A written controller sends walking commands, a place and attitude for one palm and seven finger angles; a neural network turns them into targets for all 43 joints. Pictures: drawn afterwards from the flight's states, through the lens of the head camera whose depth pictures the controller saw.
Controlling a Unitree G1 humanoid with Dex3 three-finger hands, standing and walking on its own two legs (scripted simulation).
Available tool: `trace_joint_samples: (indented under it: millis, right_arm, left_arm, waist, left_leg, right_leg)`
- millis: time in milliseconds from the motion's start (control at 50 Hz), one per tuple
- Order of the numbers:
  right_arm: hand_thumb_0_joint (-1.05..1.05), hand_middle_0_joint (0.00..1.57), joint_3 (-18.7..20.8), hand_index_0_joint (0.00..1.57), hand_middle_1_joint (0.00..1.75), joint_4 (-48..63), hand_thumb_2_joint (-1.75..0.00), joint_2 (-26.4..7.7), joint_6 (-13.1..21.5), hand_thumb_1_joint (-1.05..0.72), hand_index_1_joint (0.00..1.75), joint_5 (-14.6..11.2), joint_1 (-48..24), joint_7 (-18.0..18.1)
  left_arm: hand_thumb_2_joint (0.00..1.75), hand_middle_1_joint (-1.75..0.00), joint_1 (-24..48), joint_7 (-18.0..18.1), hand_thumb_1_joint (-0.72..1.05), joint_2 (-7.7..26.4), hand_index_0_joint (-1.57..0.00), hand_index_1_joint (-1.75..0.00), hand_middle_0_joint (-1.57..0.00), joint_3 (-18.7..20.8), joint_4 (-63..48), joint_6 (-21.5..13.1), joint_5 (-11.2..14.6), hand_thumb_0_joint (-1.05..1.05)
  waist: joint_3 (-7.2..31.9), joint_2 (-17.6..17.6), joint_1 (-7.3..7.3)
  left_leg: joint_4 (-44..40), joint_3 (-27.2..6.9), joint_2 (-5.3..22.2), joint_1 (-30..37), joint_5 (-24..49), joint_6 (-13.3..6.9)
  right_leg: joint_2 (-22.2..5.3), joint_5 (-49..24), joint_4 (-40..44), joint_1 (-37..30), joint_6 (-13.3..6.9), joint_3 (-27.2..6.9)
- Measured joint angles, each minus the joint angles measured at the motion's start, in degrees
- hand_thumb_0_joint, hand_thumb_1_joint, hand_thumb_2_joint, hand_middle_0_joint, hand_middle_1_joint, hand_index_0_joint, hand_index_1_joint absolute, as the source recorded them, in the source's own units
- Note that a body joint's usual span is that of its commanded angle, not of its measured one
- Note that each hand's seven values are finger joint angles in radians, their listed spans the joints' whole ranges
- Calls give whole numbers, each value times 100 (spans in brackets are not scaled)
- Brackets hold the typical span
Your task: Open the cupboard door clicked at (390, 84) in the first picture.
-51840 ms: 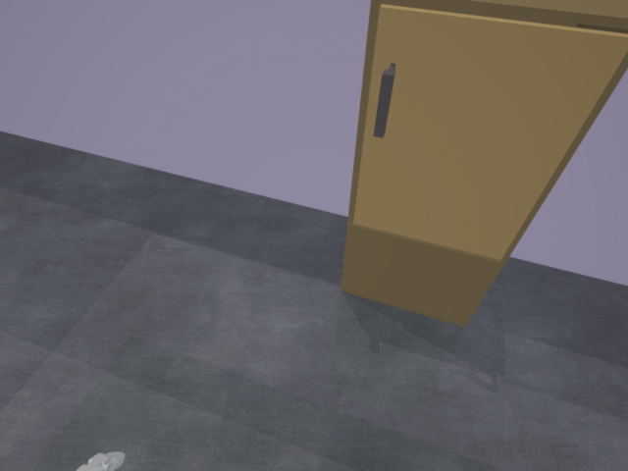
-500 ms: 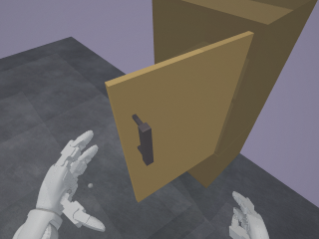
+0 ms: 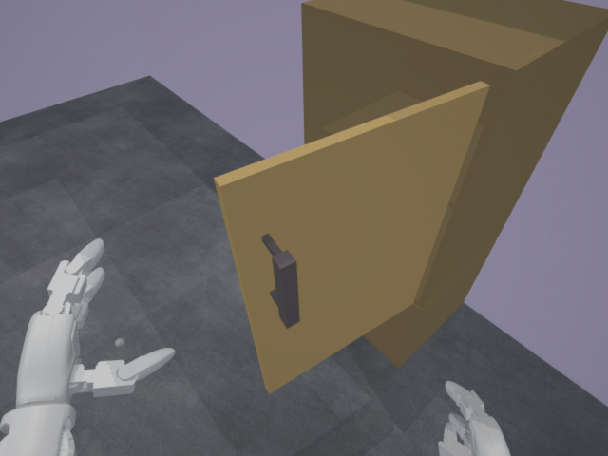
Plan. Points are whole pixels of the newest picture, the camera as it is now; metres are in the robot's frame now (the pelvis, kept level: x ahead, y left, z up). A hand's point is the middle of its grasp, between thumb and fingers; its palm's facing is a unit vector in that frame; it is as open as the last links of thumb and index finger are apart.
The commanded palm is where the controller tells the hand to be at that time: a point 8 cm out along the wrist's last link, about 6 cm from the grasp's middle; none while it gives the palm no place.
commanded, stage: draw the hand back to the body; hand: left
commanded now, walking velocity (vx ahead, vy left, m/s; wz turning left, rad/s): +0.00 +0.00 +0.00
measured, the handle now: (279, 281) +0.33 +0.08 +0.06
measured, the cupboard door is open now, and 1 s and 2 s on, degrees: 81 81 81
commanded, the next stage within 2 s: step back with the hand held close in 0.72 s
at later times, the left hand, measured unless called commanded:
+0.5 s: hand (91, 313) +0.20 +0.25 +0.16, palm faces +0.45 -0.79 -0.41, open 7.9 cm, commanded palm +0.15 +0.28 +0.17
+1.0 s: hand (81, 308) +0.20 +0.25 +0.17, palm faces +0.43 -0.77 -0.47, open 7.5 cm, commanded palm +0.14 +0.28 +0.18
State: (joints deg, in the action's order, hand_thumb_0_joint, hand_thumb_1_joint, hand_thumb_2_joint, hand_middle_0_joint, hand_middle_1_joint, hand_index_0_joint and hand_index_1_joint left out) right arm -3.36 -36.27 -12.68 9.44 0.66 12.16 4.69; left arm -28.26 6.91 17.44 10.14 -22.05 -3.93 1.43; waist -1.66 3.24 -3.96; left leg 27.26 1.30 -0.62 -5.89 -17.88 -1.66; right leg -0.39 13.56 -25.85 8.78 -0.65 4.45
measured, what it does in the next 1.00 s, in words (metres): stands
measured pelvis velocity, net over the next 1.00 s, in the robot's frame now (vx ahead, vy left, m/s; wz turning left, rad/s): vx -0.01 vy -0.01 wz -0.02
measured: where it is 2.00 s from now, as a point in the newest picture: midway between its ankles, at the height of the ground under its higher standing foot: outside the picture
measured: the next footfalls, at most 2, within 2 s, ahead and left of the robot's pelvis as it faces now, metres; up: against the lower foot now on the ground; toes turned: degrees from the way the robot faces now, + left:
right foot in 1.94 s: -0.22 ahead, -0.11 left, +0.00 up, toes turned -3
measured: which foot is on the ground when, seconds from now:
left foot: down 0.00-1.00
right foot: down 0.00-1.00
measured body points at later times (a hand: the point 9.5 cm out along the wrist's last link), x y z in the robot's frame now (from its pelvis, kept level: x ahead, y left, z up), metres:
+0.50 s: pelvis +0.01 -0.02 +0.01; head -0.01 -0.04 +0.45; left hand +0.17 +0.29 +0.18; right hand +0.20 -0.24 -0.08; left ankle -0.03 +0.10 -0.74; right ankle +0.01 -0.11 -0.74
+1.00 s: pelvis -0.01 -0.01 +0.00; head +0.00 -0.03 +0.45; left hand +0.17 +0.29 +0.19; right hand +0.18 -0.24 -0.08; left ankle -0.03 +0.10 -0.74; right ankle +0.01 -0.11 -0.74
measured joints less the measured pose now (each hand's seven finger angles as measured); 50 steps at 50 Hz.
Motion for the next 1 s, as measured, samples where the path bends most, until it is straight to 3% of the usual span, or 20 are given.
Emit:
trace_joint_samples:
  millis: [380,480,880,1000]
  right_arm:
    - [2,20,211,20,30,-167,-90,-47,-215,-90,30,-22,-181,-32]
    - [2,20,237,20,30,-182,-90,-70,-222,-90,30,-27,-196,-54]
    - [2,20,222,20,30,-192,-90,-31,-184,-90,30,-49,-163,-52]
    - [2,20,197,20,30,97,-90,-46,-430,-90,30,-50,-269,-106]
  left_arm:
    - [80,-30,239,6,66,223,-20,-30,-20,824,150,-181,97,1]
    - [85,-30,289,6,79,177,-20,-30,-21,865,195,-209,108,1]
    - [89,-30,334,-29,88,184,-21,-30,-21,837,185,-253,86,2]
    - [89,-30,140,-22,89,378,-20,-30,-21,1239,-5,-621,57,2]
  waist:
    - [-39,107,-38]
    - [-57,116,-46]
    - [-100,107,-34]
    - [2,56,203]
  left_leg:
    - [-469,52,120,421,148,103]
    - [-503,45,135,440,172,122]
    - [-491,47,167,421,226,137]
    - [-273,67,168,-154,236,104]
  right_leg:
    - [143,-137,417,-368,-95,-50]
    - [160,-156,448,-386,-113,-42]
    - [193,-253,520,-405,-136,-43]
    - [186,-371,465,106,-113,-58]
